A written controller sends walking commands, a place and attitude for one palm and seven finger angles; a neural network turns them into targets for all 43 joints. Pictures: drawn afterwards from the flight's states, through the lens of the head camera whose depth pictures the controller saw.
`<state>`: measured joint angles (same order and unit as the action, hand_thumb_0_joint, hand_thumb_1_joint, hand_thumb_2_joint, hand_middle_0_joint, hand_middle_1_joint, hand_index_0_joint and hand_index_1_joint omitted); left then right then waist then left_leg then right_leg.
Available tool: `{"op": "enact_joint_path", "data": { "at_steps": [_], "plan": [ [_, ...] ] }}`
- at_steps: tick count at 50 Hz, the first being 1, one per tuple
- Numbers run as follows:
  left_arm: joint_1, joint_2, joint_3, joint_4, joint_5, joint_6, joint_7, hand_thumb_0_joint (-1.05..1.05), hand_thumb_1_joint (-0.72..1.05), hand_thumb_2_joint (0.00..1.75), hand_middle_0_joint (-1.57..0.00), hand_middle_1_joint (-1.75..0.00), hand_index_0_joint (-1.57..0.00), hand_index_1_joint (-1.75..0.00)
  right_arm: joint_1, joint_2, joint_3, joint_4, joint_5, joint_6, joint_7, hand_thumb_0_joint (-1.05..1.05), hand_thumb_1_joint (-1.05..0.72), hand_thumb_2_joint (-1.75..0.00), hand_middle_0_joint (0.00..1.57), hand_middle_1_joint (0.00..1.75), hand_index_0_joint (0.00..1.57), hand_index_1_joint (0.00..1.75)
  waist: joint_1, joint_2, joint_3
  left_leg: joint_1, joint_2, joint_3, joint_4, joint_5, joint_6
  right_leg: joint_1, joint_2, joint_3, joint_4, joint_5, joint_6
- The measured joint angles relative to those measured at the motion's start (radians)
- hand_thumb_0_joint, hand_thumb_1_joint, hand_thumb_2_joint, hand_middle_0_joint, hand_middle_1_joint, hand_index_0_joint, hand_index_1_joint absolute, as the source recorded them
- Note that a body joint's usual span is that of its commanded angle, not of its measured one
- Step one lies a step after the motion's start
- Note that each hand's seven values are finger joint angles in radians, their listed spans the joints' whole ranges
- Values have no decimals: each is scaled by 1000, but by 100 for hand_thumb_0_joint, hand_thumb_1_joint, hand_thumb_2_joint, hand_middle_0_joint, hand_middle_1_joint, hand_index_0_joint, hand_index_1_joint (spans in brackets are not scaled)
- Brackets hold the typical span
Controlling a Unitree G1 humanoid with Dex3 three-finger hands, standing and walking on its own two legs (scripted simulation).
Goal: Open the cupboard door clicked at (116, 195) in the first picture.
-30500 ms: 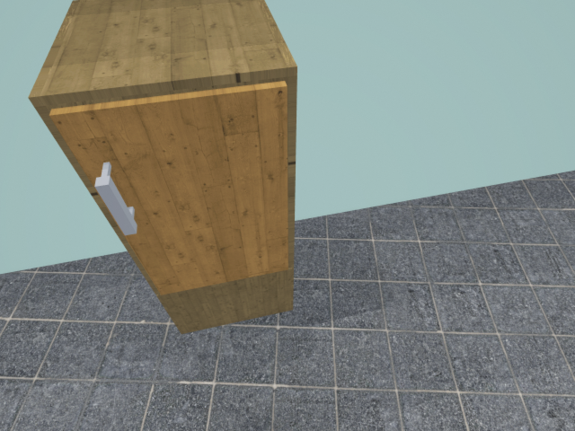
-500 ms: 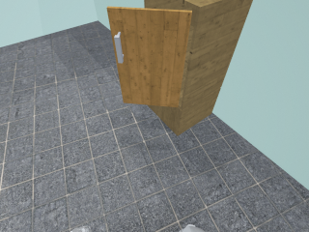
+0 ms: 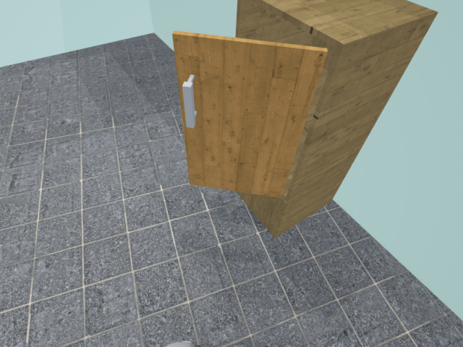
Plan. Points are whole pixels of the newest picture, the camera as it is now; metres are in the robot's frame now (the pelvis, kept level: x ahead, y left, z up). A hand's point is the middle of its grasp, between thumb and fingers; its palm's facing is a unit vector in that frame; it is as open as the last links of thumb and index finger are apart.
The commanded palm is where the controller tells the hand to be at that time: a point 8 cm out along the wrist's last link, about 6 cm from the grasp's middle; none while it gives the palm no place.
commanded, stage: take the last steps up to it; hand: left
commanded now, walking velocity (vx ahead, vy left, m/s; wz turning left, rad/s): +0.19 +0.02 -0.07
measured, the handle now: (191, 101) +0.71 +0.18 +0.00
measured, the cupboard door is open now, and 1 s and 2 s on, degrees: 47 47 47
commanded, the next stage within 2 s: come to a stop and stand still in 0.10 s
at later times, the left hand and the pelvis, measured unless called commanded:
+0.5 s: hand (149, 306) +0.21 +0.19 -0.16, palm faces -0.03 -0.98 -0.22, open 7.3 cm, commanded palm none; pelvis +0.12 +0.01 +0.00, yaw -2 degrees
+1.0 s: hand out of the picture +0.12 +0.18 -0.16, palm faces +0.02 -0.98 -0.21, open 7.4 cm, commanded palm none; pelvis +0.10 +0.00 +0.01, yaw -1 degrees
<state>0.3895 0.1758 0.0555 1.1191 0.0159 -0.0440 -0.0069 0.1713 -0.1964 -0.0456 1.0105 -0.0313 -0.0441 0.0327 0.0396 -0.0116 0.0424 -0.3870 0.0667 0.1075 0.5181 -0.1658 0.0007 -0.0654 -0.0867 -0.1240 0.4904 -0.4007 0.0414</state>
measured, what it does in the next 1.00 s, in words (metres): walks ahead: right foot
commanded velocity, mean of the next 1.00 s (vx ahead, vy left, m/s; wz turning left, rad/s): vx -0.07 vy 0.00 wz -0.01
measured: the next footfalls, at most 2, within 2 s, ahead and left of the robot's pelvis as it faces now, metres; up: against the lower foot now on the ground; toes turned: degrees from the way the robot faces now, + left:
right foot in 0.34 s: +0.18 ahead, -0.08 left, +0.00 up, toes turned -2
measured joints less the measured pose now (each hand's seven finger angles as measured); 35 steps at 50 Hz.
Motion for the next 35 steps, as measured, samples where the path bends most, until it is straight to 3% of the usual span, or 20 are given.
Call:
{"op": "enact_joint_path", "data": {
  "at_steps": [2,4,7,12,17,18,25,28,32,35],
  "plan": [
    [3,6,-2,12,-2,23,-1,0,91,90,-20,-30,-20,-30,-21,8,1,-14,-6,-16,-15,1,-91,-90,19,30,20,30,-4,-19,13,-15,-13,19,77,7,41,-98,-12,42,267,-97,-31],
    [-15,11,-3,15,-1,39,1,0,91,90,-19,-30,-20,-30,-23,21,8,-24,-6,-19,-27,0,-91,-90,20,30,20,30,-3,-35,14,2,-23,40,93,-48,50,-220,-4,74,518,-92,-54],
    [-61,11,-2,-3,3,40,-3,0,91,90,-19,-29,-20,-30,-2,40,21,-15,-4,-23,-42,0,-91,-90,20,30,20,30,-3,-38,10,59,-42,56,20,-46,46,-350,-4,68,643,-12,-57],
    [-135,-9,-8,-58,4,33,0,0,91,90,-19,-29,-19,-30,48,30,18,20,0,-20,-55,-1,-94,-90,20,30,21,30,-17,-18,-6,150,-60,68,-87,-36,58,-396,-3,44,427,50,-46],
    [-194,19,-15,-86,0,31,16,1,93,90,-19,-29,-20,-30,94,48,34,69,7,13,-59,0,-93,-90,20,30,21,30,-36,-34,-7,183,-73,68,-34,-104,37,-274,9,61,94,220,-39],
    [-202,21,-17,-85,-1,31,18,1,93,90,-19,-29,-20,-30,96,51,34,81,11,23,-57,0,-93,-90,20,30,21,30,-35,-33,-9,181,-70,72,-11,-126,31,-258,12,67,78,183,-43],
    [-250,7,-30,-98,-8,51,29,0,91,90,-19,-29,-20,-30,101,59,22,83,22,64,-56,0,-91,-90,20,30,20,30,-77,0,1,174,-45,48,18,-154,8,-248,33,43,86,134,-56],
    [-267,3,-25,-113,-9,60,34,0,91,90,-19,-30,-20,-30,103,58,14,72,23,77,-58,0,-91,-90,20,30,20,30,-77,-6,12,158,-42,36,55,-165,2,-247,33,34,95,127,-55],
    [-273,4,-17,-129,-10,81,35,0,90,90,-20,-30,-20,-30,98,54,9,54,13,85,-61,0,-91,-90,20,30,20,30,-67,-22,15,154,-44,36,51,-178,29,-263,32,36,113,127,-49],
    [-266,7,-9,-134,-9,97,34,0,90,90,-20,-30,-20,-30,95,55,12,39,2,75,-67,0,-91,-90,20,30,20,30,-62,-29,17,146,-45,39,44,-165,35,-294,49,78,244,-3,-54]
  ]
}}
